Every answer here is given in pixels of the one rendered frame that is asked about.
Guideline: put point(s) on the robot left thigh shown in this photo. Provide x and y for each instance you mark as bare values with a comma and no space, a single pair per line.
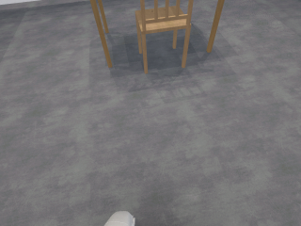
121,218

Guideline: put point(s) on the chair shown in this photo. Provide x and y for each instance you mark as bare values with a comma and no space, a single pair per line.
167,18

